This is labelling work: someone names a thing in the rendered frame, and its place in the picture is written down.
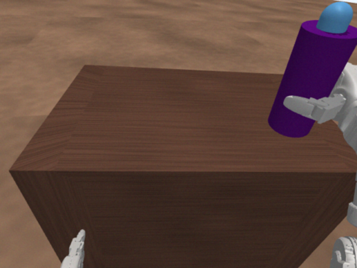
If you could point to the bottle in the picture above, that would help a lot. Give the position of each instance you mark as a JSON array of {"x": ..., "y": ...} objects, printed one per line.
[{"x": 320, "y": 53}]

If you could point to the right robot hand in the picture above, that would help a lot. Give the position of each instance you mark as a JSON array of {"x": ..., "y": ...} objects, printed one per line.
[{"x": 333, "y": 107}]

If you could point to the left robot hand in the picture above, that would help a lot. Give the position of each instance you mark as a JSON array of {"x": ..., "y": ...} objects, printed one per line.
[{"x": 76, "y": 252}]

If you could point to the right robot arm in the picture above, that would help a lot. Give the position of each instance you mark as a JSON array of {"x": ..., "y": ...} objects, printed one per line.
[{"x": 344, "y": 254}]

